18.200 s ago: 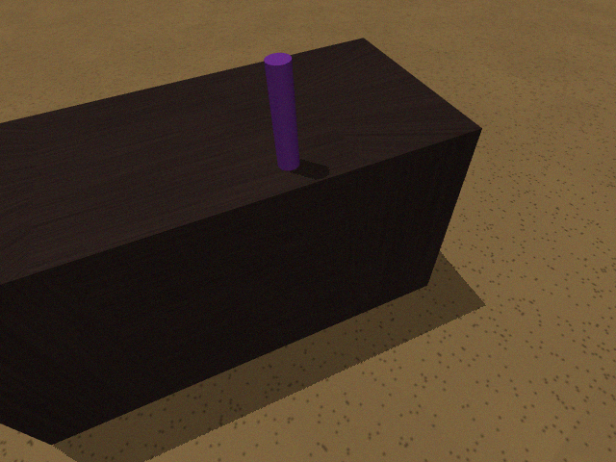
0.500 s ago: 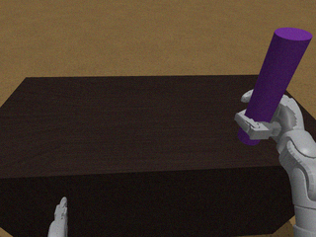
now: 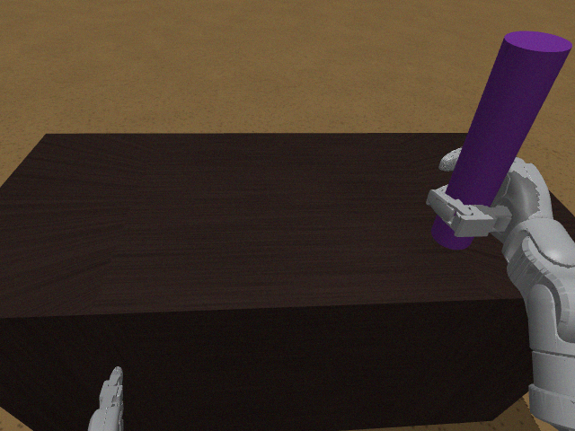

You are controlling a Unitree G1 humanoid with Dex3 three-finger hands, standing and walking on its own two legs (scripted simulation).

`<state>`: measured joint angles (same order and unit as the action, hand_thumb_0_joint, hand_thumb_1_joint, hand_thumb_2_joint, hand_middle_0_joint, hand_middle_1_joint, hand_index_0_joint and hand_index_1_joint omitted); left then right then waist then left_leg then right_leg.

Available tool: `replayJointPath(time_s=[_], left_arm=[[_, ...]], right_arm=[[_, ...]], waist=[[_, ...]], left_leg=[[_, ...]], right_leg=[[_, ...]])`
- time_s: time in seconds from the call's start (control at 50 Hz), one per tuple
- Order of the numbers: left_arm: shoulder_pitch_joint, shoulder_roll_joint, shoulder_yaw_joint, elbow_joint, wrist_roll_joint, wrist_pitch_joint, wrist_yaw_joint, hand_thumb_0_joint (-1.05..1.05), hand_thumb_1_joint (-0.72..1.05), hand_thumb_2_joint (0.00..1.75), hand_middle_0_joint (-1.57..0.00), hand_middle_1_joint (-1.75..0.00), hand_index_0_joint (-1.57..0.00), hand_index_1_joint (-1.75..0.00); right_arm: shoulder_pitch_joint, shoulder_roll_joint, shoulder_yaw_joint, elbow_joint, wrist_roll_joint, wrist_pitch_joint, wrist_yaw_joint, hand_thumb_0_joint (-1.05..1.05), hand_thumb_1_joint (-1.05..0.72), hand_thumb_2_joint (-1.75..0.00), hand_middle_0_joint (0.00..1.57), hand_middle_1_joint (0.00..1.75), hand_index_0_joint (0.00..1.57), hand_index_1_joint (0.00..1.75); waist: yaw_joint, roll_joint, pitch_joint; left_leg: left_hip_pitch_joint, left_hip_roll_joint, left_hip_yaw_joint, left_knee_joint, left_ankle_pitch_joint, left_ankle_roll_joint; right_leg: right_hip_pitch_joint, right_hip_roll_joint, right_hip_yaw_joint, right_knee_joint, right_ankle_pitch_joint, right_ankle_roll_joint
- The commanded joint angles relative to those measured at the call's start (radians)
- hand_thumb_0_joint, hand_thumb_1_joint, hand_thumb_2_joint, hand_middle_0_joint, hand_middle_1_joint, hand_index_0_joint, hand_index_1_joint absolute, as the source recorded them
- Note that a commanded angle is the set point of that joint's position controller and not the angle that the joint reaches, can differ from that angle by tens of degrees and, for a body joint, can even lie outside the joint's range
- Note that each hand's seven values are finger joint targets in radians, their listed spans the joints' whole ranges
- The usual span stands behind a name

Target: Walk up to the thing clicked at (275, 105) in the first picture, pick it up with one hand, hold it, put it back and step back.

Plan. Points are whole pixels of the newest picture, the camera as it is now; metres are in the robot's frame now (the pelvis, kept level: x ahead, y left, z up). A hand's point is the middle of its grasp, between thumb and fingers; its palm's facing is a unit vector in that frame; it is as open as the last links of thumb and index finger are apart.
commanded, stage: crouch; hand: right
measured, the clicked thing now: (484, 159) +0.33 -0.18 +0.27
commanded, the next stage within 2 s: lower in 1.26 s
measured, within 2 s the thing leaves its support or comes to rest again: neither
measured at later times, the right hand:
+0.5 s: hand (434, 217) +0.36 -0.17 +0.15, palm faces +0.11 +0.99 -0.01, open 7.0 cm
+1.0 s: hand (418, 215) +0.42 -0.18 +0.10, palm faces +0.10 +1.00 +0.00, open 7.0 cm
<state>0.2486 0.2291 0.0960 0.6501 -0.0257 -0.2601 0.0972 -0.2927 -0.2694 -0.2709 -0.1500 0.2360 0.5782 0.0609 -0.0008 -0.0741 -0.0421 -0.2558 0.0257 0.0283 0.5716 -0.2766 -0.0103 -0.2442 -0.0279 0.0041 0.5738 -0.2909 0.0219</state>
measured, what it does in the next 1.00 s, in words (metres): stands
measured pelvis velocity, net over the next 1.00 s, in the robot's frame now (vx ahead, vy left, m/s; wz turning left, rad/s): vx -0.01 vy -0.01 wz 0.03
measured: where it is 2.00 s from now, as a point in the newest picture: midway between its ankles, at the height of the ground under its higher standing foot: outside the picture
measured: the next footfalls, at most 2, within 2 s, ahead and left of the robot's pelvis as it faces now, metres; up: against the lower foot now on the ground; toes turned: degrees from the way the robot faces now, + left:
none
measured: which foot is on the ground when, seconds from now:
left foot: down 0.00-1.00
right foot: down 0.00-1.00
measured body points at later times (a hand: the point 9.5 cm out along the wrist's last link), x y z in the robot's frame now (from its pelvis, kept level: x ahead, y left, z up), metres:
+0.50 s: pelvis -0.01 +0.00 +0.00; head -0.02 +0.02 +0.45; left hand +0.15 +0.27 -0.07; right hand +0.35 -0.23 +0.15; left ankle +0.02 +0.12 -0.73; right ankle +0.01 -0.13 -0.73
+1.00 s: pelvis -0.01 -0.01 -0.01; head +0.01 -0.01 +0.44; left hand +0.14 +0.26 -0.07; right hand +0.41 -0.23 +0.11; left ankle +0.02 +0.12 -0.73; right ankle +0.01 -0.13 -0.73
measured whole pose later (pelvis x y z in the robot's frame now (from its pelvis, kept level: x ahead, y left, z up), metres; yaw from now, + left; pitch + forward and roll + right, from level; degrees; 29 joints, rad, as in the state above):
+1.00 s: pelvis -0.01 -0.01 -0.01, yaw +1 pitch +4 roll +0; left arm 0.23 0.22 0.04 0.59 0.00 -0.24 0.10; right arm -0.55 -0.32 -0.27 0.67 0.16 -0.01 0.07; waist 0.08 0.00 -0.04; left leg -0.43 0.02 0.00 0.62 -0.26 -0.02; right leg -0.42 -0.04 -0.02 0.65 -0.30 0.02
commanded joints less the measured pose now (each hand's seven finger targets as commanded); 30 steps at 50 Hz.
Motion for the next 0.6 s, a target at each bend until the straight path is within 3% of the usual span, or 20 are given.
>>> replayJointPath(time_s=[0.0,0.06,0.12,0.16,0.2,0.22,0.24,0.26,0.28,0.3,0.32,0.36,0.38,0.4,0.44,0.48,0.5,0.52,0.54,0.58], left_arm=[[-0.159,0.122,0.026,-0.187,0.003,-0.07,0.012,0.0,-0.56,0.05,-0.05,-0.05,-0.04,-0.05],[-0.16,0.152,0.054,-0.209,0.004,-0.071,0.023,0.0,-0.54,0.05,-0.06,-0.06,-0.06,-0.05],[-0.13,0.082,-0.001,-0.137,0.005,-0.064,0.02,0.0,-0.54,0.05,-0.05,-0.05,-0.05,-0.05],[-0.161,0.116,0.03,-0.156,0.004,-0.073,0.022,0.0,-0.54,0.05,-0.05,-0.05,-0.05,-0.05],[-0.105,0.112,0.033,-0.092,0.009,-0.068,0.018,0.0,-0.54,0.05,-0.05,-0.05,-0.05,-0.05],[-0.128,0.097,0.017,-0.107,0.006,-0.068,0.016,0.0,-0.54,0.05,-0.05,-0.05,-0.05,-0.05],[-0.14,0.123,0.038,-0.14,0.007,-0.075,0.017,0.0,-0.55,0.05,-0.05,-0.05,-0.05,-0.05],[-0.128,0.108,0.027,-0.086,0.008,-0.072,0.016,0.0,-0.55,0.05,-0.05,-0.05,-0.05,-0.05],[-0.114,0.131,0.056,-0.081,0.007,-0.073,0.016,0.0,-0.55,0.05,-0.05,-0.05,-0.05,-0.05],[-0.18,0.155,0.064,-0.161,0.011,-0.089,0.018,0.0,-0.54,0.05,-0.05,-0.05,-0.05,-0.05],[-0.137,0.166,0.086,-0.092,0.012,-0.089,0.018,0.0,-0.54,0.05,-0.05,-0.05,-0.05,-0.05],[-0.146,0.122,0.039,-0.103,0.01,-0.094,0.012,0.0,-0.54,0.04,-0.05,-0.05,-0.06,-0.05],[-0.142,0.137,0.054,-0.11,0.012,-0.098,0.015,0.0,-0.55,0.05,-0.05,-0.05,-0.05,-0.05],[-0.17,0.119,0.032,-0.136,0.011,-0.108,0.01,0.0,-0.54,0.05,-0.05,-0.05,-0.06,-0.05],[-0.139,0.109,0.025,-0.109,0.012,-0.113,0.01,0.0,-0.54,0.04,-0.05,-0.05,-0.06,-0.05],[-0.179,0.069,-0.028,-0.141,0.014,-0.123,0.006,0.0,-0.54,0.05,-0.05,-0.05,-0.06,-0.05],[-0.164,0.09,-0.007,-0.133,0.017,-0.122,0.011,0.0,-0.54,0.05,-0.05,-0.05,-0.06,-0.05],[-0.174,0.071,-0.036,-0.148,0.016,-0.121,0.01,0.0,-0.54,0.05,-0.05,-0.05,-0.06,-0.05],[-0.158,0.096,-0.007,-0.134,0.018,-0.117,0.014,0.0,-0.53,0.05,-0.06,-0.06,-0.06,-0.05],[-0.162,0.11,-0.007,-0.168,0.02,-0.114,0.019,0.0,-0.53,0.05,-0.05,-0.06,-0.06,-0.05]], right_arm=[[-0.496,-0.202,-0.078,-0.346,0.021,-0.13,-0.006,0.0,-0.43,-1.3,1.33,1.42,1.36,1.42],[-0.472,-0.209,-0.079,-0.36,0.019,-0.135,-0.01,0.0,-0.38,-1.38,1.34,1.48,1.37,1.47],[-0.465,-0.21,-0.089,-0.348,0.017,-0.143,-0.013,0.0,-0.53,-1.38,1.43,1.5,1.45,1.5],[-0.462,-0.195,-0.075,-0.321,0.021,-0.146,-0.013,0.0,-0.52,-1.37,1.42,1.49,1.44,1.49],[-0.482,-0.218,-0.092,-0.284,0.018,-0.152,-0.014,0.0,-0.54,-1.38,1.44,1.51,1.46,1.51],[-0.469,-0.203,-0.081,-0.244,0.014,-0.155,-0.012,0.0,-0.56,-1.38,1.44,1.51,1.46,1.51],[-0.49,-0.188,-0.065,-0.224,0.012,-0.161,-0.011,0.0,-0.52,-1.38,1.43,1.5,1.45,1.5],[-0.494,-0.198,-0.071,-0.181,0.008,-0.169,-0.012,0.0,-0.54,-1.37,1.43,1.5,1.45,1.5],[-0.504,-0.192,-0.071,-0.139,0.007,-0.179,-0.009,0.0,-0.52,-1.38,1.43,1.5,1.45,1.5],[-0.522,-0.161,-0.047,-0.115,0.006,-0.195,-0.005,0.0,-0.52,-1.36,1.4,1.47,1.42,1.47],[-0.546,-0.196,-0.072,-0.092,0.002,-0.209,-0.007,0.0,-0.54,-1.35,1.41,1.46,1.42,1.46],[-0.586,-0.186,-0.047,-0.041,-0.009,-0.242,-0.002,0.0,-0.5,-1.35,1.4,1.47,1.42,1.47],[-0.606,-0.204,-0.063,-0.019,-0.011,-0.261,-0.004,0.0,-0.51,-1.34,1.39,1.45,1.41,1.45],[-0.622,-0.175,-0.032,0.017,-0.016,-0.282,-0.002,0.0,-0.5,-1.33,1.38,1.44,1.4,1.44],[-0.64,-0.186,-0.032,0.053,-0.019,-0.327,0.0,0.0,-0.52,-1.3,1.37,1.41,1.38,1.41],[-0.698,-0.218,-0.035,0.059,-0.028,-0.388,-0.001,0.0,-0.54,-1.31,1.38,1.42,1.39,1.42],[-0.704,-0.248,-0.054,0.063,-0.032,-0.414,-0.005,0.0,-0.53,-1.32,1.39,1.44,1.4,1.44],[-0.686,-0.26,-0.057,0.091,-0.036,-0.435,-0.009,0.0,-0.54,-1.33,1.4,1.45,1.41,1.45],[-0.702,-0.273,-0.068,0.093,-0.031,-0.456,-0.014,0.0,-0.55,-1.33,1.4,1.45,1.41,1.45],[-0.682,-0.288,-0.083,0.127,-0.03,-0.496,-0.023,0.0,-0.55,-1.36,1.42,1.47,1.43,1.47]], waist=[[-0.007,0.032,-0.279],[0.004,0.047,-0.295],[-0.005,0.024,-0.25],[0.012,0.042,-0.231],[0.018,0.027,-0.213],[0.015,0.034,-0.198],[0.034,0.06,-0.209],[0.025,0.049,-0.166],[0.044,0.055,-0.141],[0.052,0.105,-0.174],[0.047,0.092,-0.178],[0.043,0.073,-0.183],[0.045,0.078,-0.224],[0.044,0.085,-0.248],[0.046,0.061,-0.274],[0.029,0.028,-0.362],[0.025,0.02,-0.397],[0.019,0.02,-0.398],[0.022,0.004,-0.393],[0.023,0.002,-0.421]], left_leg=[[0.041,-0.022,0.028,-0.085,0.202,0.002],[0.058,-0.019,0.027,-0.085,0.217,-0.003],[0.038,-0.018,0.024,-0.092,0.194,-0.002],[0.027,-0.023,0.027,-0.095,0.177,-0.005],[0.015,-0.021,0.025,-0.094,0.188,-0.007],[0.011,-0.02,0.024,-0.096,0.184,-0.009],[0.003,-0.022,0.023,-0.093,0.188,-0.01],[-0.015,-0.021,0.022,-0.097,0.152,-0.009],[-0.039,-0.024,0.024,-0.103,0.119,-0.008],[-0.024,-0.024,0.026,-0.104,0.118,-0.013],[-0.035,-0.022,0.023,-0.097,0.116,-0.013],[-0.044,-0.018,0.016,-0.092,0.116,-0.011],[-0.039,-0.015,0.011,-0.089,0.121,-0.01],[-0.031,-0.019,0.015,-0.08,0.134,-0.011],[-0.04,-0.016,0.006,-0.072,0.151,-0.01],[-0.001,-0.015,0.004,-0.049,0.214,-0.007],[0.006,-0.013,-0.001,-0.041,0.244,-0.005],[0.016,-0.015,0.0,-0.038,0.255,-0.005],[0.014,-0.014,-0.002,-0.039,0.247,-0.004],[0.03,-0.014,-0.007,-0.04,0.262,-0.004]], right_leg=[[0.126,0.026,-0.005,-0.068,0.197,-0.026],[0.131,0.032,-0.007,-0.062,0.201,-0.031],[0.11,0.032,-0.009,-0.066,0.175,-0.031],[0.099,0.029,-0.006,-0.073,0.149,-0.03],[0.084,0.03,-0.008,-0.07,0.152,-0.032],[0.071,0.032,-0.009,-0.07,0.147,-0.033],[0.08,0.029,-0.007,-0.07,0.146,-0.034],[0.059,0.028,-0.005,-0.076,0.11,-0.034],[0.052,0.024,-0.003,-0.085,0.077,-0.035],[0.054,0.024,0.001,-0.08,0.075,-0.038],[0.051,0.024,0.001,-0.076,0.069,-0.039],[0.043,0.026,-0.001,-0.071,0.07,-0.037],[0.06,0.024,0.001,-0.066,0.078,-0.038],[0.053,0.023,0.001,-0.061,0.091,-0.036],[0.071,0.023,-0.003,-0.049,0.101,-0.035],[0.076,0.026,-0.006,-0.03,0.163,-0.029],[0.089,0.026,-0.008,-0.022,0.193,-0.028],[0.077,0.027,-0.01,-0.018,0.205,-0.028],[0.069,0.028,-0.012,-0.02,0.194,-0.028],[0.075,0.03,-0.016,-0.017,0.204,-0.028]])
